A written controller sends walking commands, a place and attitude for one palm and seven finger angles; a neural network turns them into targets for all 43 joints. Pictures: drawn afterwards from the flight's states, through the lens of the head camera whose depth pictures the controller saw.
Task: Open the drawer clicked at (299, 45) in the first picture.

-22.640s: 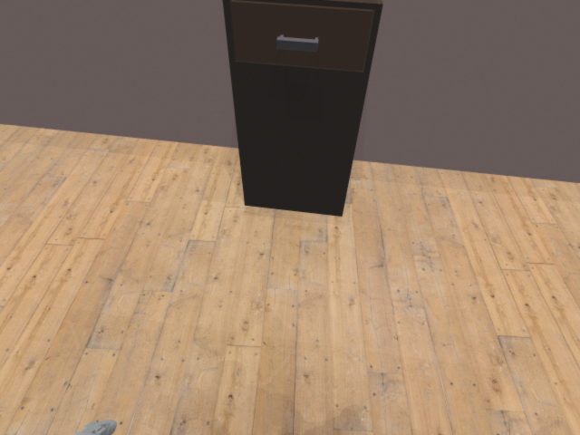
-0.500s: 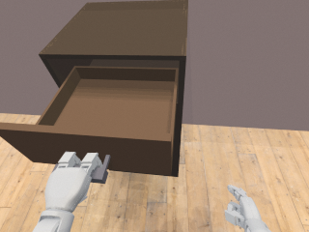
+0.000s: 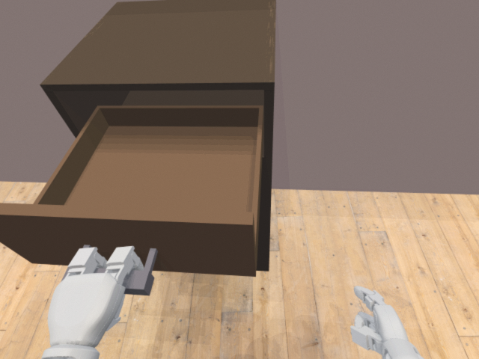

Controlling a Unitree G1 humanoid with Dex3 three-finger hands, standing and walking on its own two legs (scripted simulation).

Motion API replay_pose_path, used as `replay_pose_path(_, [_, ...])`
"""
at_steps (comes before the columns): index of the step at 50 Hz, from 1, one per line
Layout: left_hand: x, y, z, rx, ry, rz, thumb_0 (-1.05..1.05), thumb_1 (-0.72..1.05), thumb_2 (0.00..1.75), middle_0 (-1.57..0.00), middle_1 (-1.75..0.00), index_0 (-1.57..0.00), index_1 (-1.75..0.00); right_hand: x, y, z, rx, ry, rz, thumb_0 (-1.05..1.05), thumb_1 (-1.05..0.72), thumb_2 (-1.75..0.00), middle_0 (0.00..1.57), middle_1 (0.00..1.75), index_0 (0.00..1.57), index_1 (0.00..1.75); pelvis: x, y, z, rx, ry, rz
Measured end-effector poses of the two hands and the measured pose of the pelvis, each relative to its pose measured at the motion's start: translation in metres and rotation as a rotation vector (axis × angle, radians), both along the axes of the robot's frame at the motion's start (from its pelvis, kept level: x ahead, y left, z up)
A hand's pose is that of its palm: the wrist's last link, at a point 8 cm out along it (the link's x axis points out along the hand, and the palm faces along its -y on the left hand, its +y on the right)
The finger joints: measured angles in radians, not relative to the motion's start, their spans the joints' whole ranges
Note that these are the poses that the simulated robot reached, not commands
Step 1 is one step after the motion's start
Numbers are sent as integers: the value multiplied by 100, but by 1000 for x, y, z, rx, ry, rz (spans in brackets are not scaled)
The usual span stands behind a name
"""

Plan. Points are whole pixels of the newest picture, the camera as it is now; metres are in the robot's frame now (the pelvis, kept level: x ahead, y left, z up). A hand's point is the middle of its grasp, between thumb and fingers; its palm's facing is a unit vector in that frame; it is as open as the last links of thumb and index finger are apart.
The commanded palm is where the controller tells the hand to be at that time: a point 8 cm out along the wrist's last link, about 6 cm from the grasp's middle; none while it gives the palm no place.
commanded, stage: open the thumb to release the handle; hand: left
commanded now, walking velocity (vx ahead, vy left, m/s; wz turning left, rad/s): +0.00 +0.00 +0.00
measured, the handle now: (113, 266) +0.23 +0.23 +0.05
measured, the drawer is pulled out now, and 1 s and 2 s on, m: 0.30 0.30 0.30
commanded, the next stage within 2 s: lift the hand off the handle in 0.48 s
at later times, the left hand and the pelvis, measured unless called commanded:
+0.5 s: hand (106, 302) +0.18 +0.22 +0.04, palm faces +0.06 -0.11 -0.99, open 12.4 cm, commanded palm +0.16 +0.22 +0.09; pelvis -0.01 +0.00 +0.00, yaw +3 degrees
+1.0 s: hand (112, 294) +0.19 +0.22 +0.04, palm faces +0.06 -0.09 -0.99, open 13.3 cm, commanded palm +0.17 +0.23 +0.11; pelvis -0.02 +0.00 +0.00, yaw +2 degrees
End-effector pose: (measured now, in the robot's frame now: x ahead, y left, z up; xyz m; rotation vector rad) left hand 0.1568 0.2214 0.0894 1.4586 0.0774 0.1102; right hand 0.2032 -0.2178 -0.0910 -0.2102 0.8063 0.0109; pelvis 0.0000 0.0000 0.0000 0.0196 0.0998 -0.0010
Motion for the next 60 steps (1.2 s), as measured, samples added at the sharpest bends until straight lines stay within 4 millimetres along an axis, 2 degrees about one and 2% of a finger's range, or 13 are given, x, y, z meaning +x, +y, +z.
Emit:
replay_pose_path(5, [3, 4, -1, 20, -32, 26, 0, 61, 75, -33, -135, -41, -134, 2, 0, -9, -23, 29, 12, 1, -91, -90, 20, 30, 20, 30, -3, 1, -2, 1, 0, 25])
replay_pose_path(10, [5, 7, 1, 1, -45, 74, -1, 50, 73, -37, -132, -40, -132, 5, 11, -11, -4, 31, 31, 1, -91, -90, 20, 30, 20, 30, -4, 1, -1, 2, -9, 38])
replay_pose_path(14, [6, 7, 2, -2, -37, 78, 0, 34, 66, -37, -130, -38, -130, 9, 23, -8, 14, 13, 59, 1, -91, -90, 20, 30, 20, 30, -5, 0, 0, 3, -19, 42])
replay_pose_path(20, [5, 7, 3, 5, -17, 62, 0, -1, 51, -36, -127, -35, -126, 15, 35, -2, 29, -15, 89, 1, -91, -90, 20, 30, 20, 30, -8, 0, 1, 1, -31, 45])
replay_pose_path(25, [3, 6, 5, -7, -25, 61, 0, -27, 40, -35, -124, -34, -123, 16, 37, 1, 30, -24, 101, 1, -91, -90, 20, 30, 20, 30, -9, 1, 2, 0, -32, 46])
replay_pose_path(30, [3, 3, 4, -9, -33, 51, 0, -41, 34, -33, -122, -32, -121, 12, 34, 0, 18, -12, 102, 1, -91, -90, 20, 30, 20, 30, -11, 2, 2, 1, -32, 45])
replay_pose_path(34, [5, -1, 0, -18, -31, 41, 0, -46, 32, -33, -121, -32, -121, 7, 31, -2, 12, 1, 95, 1, -91, -90, 20, 30, 20, 30, -13, 3, 1, 1, -30, 46])
replay_pose_path(49, [14, 0, 6, 9, -37, 21, 0, -49, 30, -32, -120, -38, -127, -5, 29, -6, 17, 23, 58, 1, -91, -90, 20, 30, 20, 30, -18, 3, 3, 4, -48, 43])
replay_pose_path(60, [12, 10, 38, 10, -64, 41, 0, -49, 30, -32, -120, -40, -125, 0, 29, 5, 21, -6, 57, 1, -91, -90, 20, 30, 20, 30, -19, 4, 11, 1, -84, 42])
